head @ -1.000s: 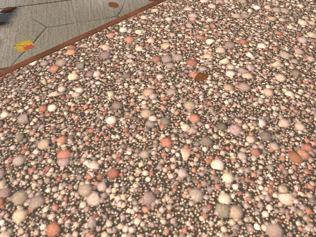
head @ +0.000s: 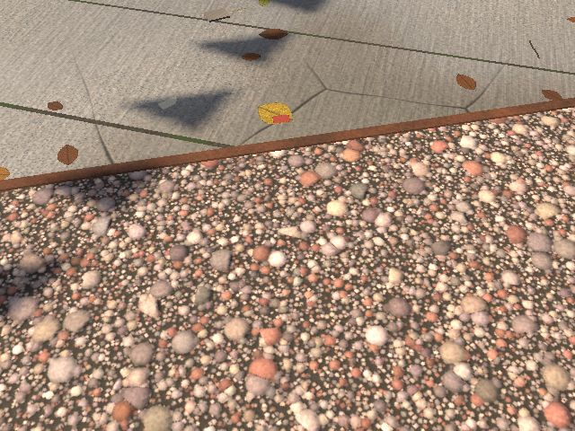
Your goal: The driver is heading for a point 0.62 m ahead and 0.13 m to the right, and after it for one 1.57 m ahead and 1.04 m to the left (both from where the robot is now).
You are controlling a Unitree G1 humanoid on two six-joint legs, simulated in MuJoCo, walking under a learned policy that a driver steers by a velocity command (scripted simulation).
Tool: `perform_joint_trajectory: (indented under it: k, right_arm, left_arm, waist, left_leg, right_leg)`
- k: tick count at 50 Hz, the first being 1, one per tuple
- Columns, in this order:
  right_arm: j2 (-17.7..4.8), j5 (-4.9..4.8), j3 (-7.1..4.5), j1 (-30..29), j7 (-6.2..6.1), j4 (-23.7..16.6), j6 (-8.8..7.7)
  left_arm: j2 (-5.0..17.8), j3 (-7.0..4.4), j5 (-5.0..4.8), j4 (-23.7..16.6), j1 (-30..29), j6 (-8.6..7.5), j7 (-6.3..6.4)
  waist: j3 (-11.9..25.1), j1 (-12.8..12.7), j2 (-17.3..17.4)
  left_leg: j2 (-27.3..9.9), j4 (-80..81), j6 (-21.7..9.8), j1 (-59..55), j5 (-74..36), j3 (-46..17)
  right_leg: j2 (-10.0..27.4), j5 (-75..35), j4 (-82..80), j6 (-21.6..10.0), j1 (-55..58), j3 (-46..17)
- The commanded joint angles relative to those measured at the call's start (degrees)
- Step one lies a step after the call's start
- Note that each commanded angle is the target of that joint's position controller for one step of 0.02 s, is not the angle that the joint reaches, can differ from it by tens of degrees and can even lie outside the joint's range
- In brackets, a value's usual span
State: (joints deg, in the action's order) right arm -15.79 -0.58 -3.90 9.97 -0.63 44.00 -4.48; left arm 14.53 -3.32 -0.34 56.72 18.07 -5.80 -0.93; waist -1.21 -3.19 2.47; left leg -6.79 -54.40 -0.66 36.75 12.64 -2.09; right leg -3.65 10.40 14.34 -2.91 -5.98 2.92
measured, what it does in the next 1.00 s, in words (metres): walks ahead: left foot, then right foot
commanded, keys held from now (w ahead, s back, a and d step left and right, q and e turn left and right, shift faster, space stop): w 0.24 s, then w+e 0.50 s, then w+q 0.26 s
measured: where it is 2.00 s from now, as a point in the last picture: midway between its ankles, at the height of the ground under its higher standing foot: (333, 199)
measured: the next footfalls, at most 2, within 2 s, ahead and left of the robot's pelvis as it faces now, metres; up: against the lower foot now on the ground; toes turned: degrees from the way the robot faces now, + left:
left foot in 0.22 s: +0.32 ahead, +0.15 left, +0.00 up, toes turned +2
right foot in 0.76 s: +0.59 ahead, -0.11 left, +0.00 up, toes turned -17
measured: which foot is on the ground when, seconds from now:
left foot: up 0.00-0.20, down 0.22-0.78, up 0.80-1.00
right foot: down 0.00-0.24, up 0.26-0.74, down 0.76-1.00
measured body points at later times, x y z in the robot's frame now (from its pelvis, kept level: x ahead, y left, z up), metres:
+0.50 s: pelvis +0.30 +0.07 +0.00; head +0.32 +0.07 +0.45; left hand +0.44 +0.33 -0.12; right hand +0.32 -0.21 -0.12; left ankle +0.28 +0.15 -0.75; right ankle +0.39 -0.12 -0.67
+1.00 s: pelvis +0.58 -0.04 +0.00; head +0.60 -0.05 +0.45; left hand +0.72 +0.21 -0.12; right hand +0.63 -0.33 -0.12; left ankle +0.68 +0.14 -0.66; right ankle +0.56 -0.10 -0.75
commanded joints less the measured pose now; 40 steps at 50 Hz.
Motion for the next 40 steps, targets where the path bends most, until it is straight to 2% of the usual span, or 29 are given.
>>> perform_joint_trajectory:
  k: [1, 2, 4, 7, 8, 9, 10, 11, 12, 13, 14, 15, 16, 17, 19, 22, 25, 28, 31, 33, 35, 36, 37, 38, 39, 40]
  right_arm:
    - [-0.82, 0.19, 0.53, -2.96, 0.67, -4.07, -0.66]
    - [-0.75, 0.03, 0.71, -5.34, 0.96, -4.57, -0.80]
    - [-1.25, -0.44, 0.79, -9.01, 1.50, -5.76, -0.90]
    - [-3.08, -0.61, 0.36, -11.57, 2.26, -7.46, -0.96]
    - [-3.96, -0.58, 0.02, -10.72, 2.43, -7.49, -0.99]
    - [-5.24, -0.47, -0.62, -7.63, 2.47, -6.88, -1.03]
    - [-7.25, -0.33, -1.83, -0.16, 2.30, -4.69, -0.96]
    - [-10.40, -0.08, -3.19, 9.81, 1.80, -2.20, -0.76]
    - [-16.93, 1.14, -4.60, 16.25, 1.61, -0.98, -0.43]
    - [-12.94, 0.49, -3.49, 17.56, 1.86, -0.78, -0.33]
    - [-9.57, 0.48, -2.26, 13.38, 1.82, -1.10, -0.52]
    - [-7.91, 0.56, -1.68, 8.72, 1.66, -1.93, -0.67]
    - [-6.05, 0.83, -1.16, 5.15, 1.80, -1.93, -0.92]
    - [-4.63, 1.15, -0.80, 2.87, 1.89, -1.95, -1.47]
    - [-4.05, 1.33, -0.89, 1.50, 2.00, -1.03, -2.40]
    - [-5.26, 1.75, -1.40, 2.64, 1.28, 0.62, -3.04]
    - [-5.97, 1.72, -1.55, 3.42, 0.42, 1.59, -2.86]
    - [-7.30, 1.22, -1.85, 5.39, -0.30, 2.59, -2.43]
    - [-8.24, 0.54, -2.29, 8.78, -0.57, 4.23, -1.25]
    - [-8.82, 0.03, -2.58, 9.53, -0.68, 4.77, -0.17]
    - [-10.31, -0.19, -2.98, 8.24, -1.12, 4.27, 0.83]
    - [-11.10, -0.26, -3.17, 7.62, -1.41, 3.90, 1.38]
    - [-11.57, -0.30, -3.17, 6.69, -1.63, 3.54, 1.93]
    - [-10.78, -0.23, -2.62, 7.25, -1.75, 3.54, 1.74]
    - [-3.31, 1.67, -0.21, 13.13, -0.67, 2.20, 0.48]
    - [-2.75, -0.10, 0.73, 14.10, 0.39, 2.74, -1.82]
  left_arm:
    - [9.40, -1.58, -0.63, -4.35, -4.30, -0.69, 0.70]
    - [9.74, -1.60, -0.84, -4.05, -2.87, -0.56, 0.72]
    - [10.40, -1.64, -1.26, -3.05, 0.56, -0.19, 0.71]
    - [11.11, -1.83, -1.47, -2.03, 2.67, 0.91, 0.83]
    - [11.59, -1.96, -1.38, -1.97, 2.65, 1.33, 0.92]
    - [12.15, -2.07, -1.29, -2.14, 1.91, 1.72, 1.01]
    - [11.66, -1.81, -1.08, -2.38, 1.26, 2.13, 1.09]
    - [9.82, -0.96, -0.24, -3.30, 1.34, 2.27, 1.26]
    - [2.91, 1.21, 0.16, -4.61, 8.17, 1.34, 0.87]
    - [3.99, 1.21, -0.58, -3.49, 7.76, 0.04, 0.47]
    - [9.37, -0.35, -2.57, -4.96, 2.67, -0.56, 0.18]
    - [9.54, -0.38, -2.97, -6.06, -1.34, -0.71, 0.31]
    - [8.92, -0.57, -2.14, -6.14, -2.98, -0.38, 0.59]
    - [8.37, -1.00, -1.70, -5.69, -2.08, 0.53, 0.80]
    - [5.65, -0.74, -1.65, -4.86, 0.06, 2.35, 0.86]
    - [4.84, -0.91, -1.41, -6.43, -3.04, 3.39, 1.01]
    - [4.35, -0.90, -0.85, -7.99, -7.01, 2.90, 0.29]
    - [2.99, -0.12, -0.45, -10.37, -13.40, 2.60, -0.82]
    - [2.84, 0.23, -0.54, -13.28, -18.23, 2.60, -1.78]
    - [3.27, 0.12, -0.66, -15.15, -19.87, 2.62, -2.53]
    - [4.73, -0.64, -0.91, -16.13, -18.04, 2.75, -3.06]
    - [6.13, -1.44, -1.08, -15.84, -14.56, 2.91, -3.06]
    - [8.52, -2.83, -1.35, -14.47, -7.55, 2.98, -2.85]
    - [11.83, -4.67, -1.14, -12.14, 1.72, 3.18, -1.90]
    - [17.48, -5.83, -0.94, -10.63, 6.78, 3.41, -0.63]
    - [16.08, -4.78, -0.75, -11.23, 8.24, 2.91, -0.70]
  waist:
    - [-1.98, 1.63, -5.55]
    - [-2.13, 0.70, -5.47]
    - [-2.39, -0.78, -5.56]
    - [-2.70, -0.25, -5.94]
    - [-1.96, 0.75, -6.31]
    - [0.02, 2.99, -6.90]
    - [4.38, 6.99, -6.64]
    - [11.26, 11.07, -4.76]
    - [20.74, 9.43, 8.83]
    - [25.22, 10.08, 12.03]
    - [15.93, 9.78, 7.84]
    - [9.81, 8.33, 4.55]
    - [5.69, 6.52, 1.90]
    - [3.94, 4.45, 3.12]
    - [2.72, 2.60, 3.08]
    - [0.05, 2.33, 1.32]
    - [-1.08, 3.13, 0.71]
    - [-3.10, 5.59, -0.34]
    - [-4.66, 7.39, -1.05]
    - [-4.71, 7.24, -0.52]
    - [-2.07, 5.04, 1.55]
    - [0.64, 2.80, 2.90]
    - [4.57, -1.28, 2.91]
    - [9.64, -5.88, 0.51]
    - [15.91, -2.72, -13.59]
    - [24.84, -2.43, -12.87]
  left_leg:
    - [-0.29, 12.06, 0.66, -2.52, -10.90, 1.05]
    - [0.86, 15.59, 0.72, -4.23, -13.95, 2.12]
    - [2.06, 19.69, 0.55, -5.30, -16.64, 2.63]
    - [2.81, 23.55, -1.35, -4.42, -13.07, 1.81]
    - [3.42, 24.26, -2.12, -6.10, -11.05, 2.13]
    - [4.81, 25.11, -3.13, -10.78, -9.48, 3.29]
    - [6.49, 25.95, -4.72, -20.74, -9.28, 4.80]
    - [2.87, 23.97, -7.13, -35.86, -10.13, 1.19]
    - [-12.69, 26.35, -16.34, -58.53, -1.05, -24.83]
    - [-17.02, 35.84, -18.37, -60.53, 4.06, -40.86]
    - [-15.27, 36.52, -15.07, -53.77, 5.54, -32.76]
    - [-13.19, 37.57, -13.20, -45.04, 1.06, -24.01]
    - [-10.83, 39.69, -12.00, -37.38, -2.96, -17.68]
    - [-9.03, 41.87, -10.81, -32.33, -5.41, -12.90]
    - [-7.69, 45.39, -10.78, -27.38, -8.27, -7.52]
    - [-7.61, 47.66, -10.91, -27.48, -13.54, -1.21]
    - [-6.21, 48.39, -9.48, -29.22, -15.47, 5.04]
    - [-6.28, 49.28, -8.52, -30.54, -15.30, 9.30]
    - [-8.41, 46.85, -8.30, -37.88, -18.55, 11.06]
    - [-9.84, 43.45, -7.75, -42.63, -24.90, 11.95]
    - [-10.07, 36.84, -6.48, -44.67, -43.35, 13.56]
    - [-9.79, 30.91, -5.74, -44.76, -53.11, 14.20]
    - [-8.46, 21.10, -4.49, -42.64, -57.20, 15.17]
    - [-6.37, 7.83, -2.56, -33.05, -48.43, 15.41]
    - [0.96, -13.30, 0.56, -8.75, -2.73, 14.22]
    - [8.59, -25.37, 1.00, 1.84, 22.72, 1.73]
  right_leg:
    - [13.60, -13.07, -8.57, -9.49, -5.09, -7.26]
    - [12.96, -13.15, -8.33, -8.82, -5.07, -6.10]
    - [14.17, -12.42, -7.57, -8.29, -2.28, -6.34]
    - [17.53, -15.34, -4.10, -6.93, 5.02, -7.15]
    - [18.18, -18.93, -1.98, -6.32, 6.91, -7.12]
    - [17.84, -26.81, 2.40, -5.47, 7.86, -6.24]
    - [15.73, -34.16, 11.48, -4.12, 6.51, -4.20]
    - [12.88, -29.20, 25.18, -2.16, -1.13, -2.07]
    - [4.17, -6.12, 49.39, 1.91, -23.79, 0.50]
    - [1.39, 22.31, 58.32, 1.61, -31.62, -8.10]
    - [4.68, 20.33, 62.43, 0.50, -36.75, -9.88]
    - [7.68, 15.12, 60.63, 0.00, -36.62, -8.39]
    - [9.76, 11.14, 56.83, 0.15, -34.55, -7.88]
    - [11.55, 8.13, 53.76, 0.30, -30.97, -8.50]
    - [11.98, 5.02, 52.02, 1.01, -27.10, -8.53]
    - [11.67, -1.62, 46.92, 2.00, -31.80, -10.19]
    - [10.63, -11.49, 36.48, 2.39, -32.97, -9.26]
    - [9.88, -16.98, 27.54, 2.08, -31.50, -4.91]
    - [9.31, -14.23, 23.08, 0.88, -34.66, -2.99]
    - [8.40, -9.04, 21.60, -0.42, -35.80, -1.22]
    - [5.27, -3.19, 21.35, -2.44, -30.49, 2.20]
    - [2.95, -0.21, 21.94, -3.67, -25.17, 3.96]
    - [0.51, -0.36, 20.20, -5.38, -15.69, 4.79]
    - [0.97, -3.95, 16.38, -7.87, 1.28, 0.41]
    - [16.84, -3.83, 16.39, -15.95, 24.27, -25.19]
    - [26.24, 2.66, 5.57, -22.95, 31.69, -49.89]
